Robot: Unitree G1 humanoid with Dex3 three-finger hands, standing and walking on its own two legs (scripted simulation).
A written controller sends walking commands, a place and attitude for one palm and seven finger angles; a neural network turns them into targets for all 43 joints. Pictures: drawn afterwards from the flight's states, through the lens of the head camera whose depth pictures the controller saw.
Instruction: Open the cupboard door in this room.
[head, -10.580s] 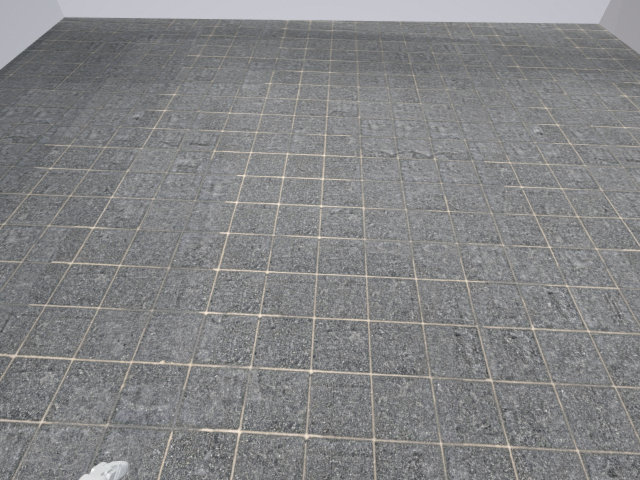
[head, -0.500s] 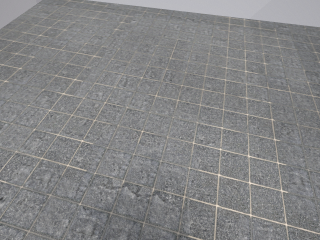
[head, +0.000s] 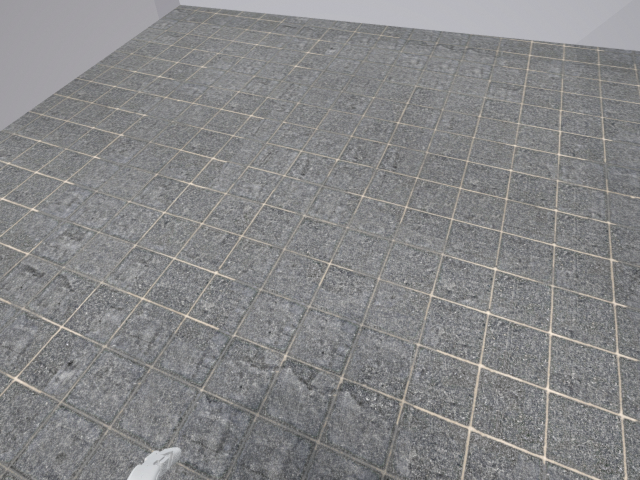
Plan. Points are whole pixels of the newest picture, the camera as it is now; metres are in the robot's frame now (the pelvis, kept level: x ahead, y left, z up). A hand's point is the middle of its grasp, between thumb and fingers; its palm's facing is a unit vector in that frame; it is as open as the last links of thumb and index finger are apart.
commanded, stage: turn or walk to find it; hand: left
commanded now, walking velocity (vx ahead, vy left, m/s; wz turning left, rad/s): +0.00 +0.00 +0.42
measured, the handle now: out of the picture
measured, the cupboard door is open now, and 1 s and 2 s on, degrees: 0 0 0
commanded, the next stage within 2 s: none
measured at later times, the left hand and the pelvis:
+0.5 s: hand out of the picture -0.06 +0.23 -0.18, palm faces +0.31 -0.92 -0.25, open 7.4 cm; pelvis -0.02 +0.02 +0.00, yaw +14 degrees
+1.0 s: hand out of the picture -0.01 +0.20 -0.14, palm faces +0.43 -0.86 -0.28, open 7.4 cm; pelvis -0.03 -0.02 +0.00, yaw +26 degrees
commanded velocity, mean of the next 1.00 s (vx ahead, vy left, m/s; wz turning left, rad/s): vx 0.00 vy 0.00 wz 0.42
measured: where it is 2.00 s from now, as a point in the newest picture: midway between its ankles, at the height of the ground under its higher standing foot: outside the picture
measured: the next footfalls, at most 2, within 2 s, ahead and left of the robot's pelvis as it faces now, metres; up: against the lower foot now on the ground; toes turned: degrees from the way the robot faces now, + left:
left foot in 0.46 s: -0.03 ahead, +0.13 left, +0.00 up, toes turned +18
right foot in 0.92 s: +0.06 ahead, -0.09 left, +0.00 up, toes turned +20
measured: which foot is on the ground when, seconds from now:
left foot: up 0.00-0.44, down 0.46-0.94, up 0.96-1.00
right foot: down 0.00-0.46, up 0.48-0.90, down 0.92-1.00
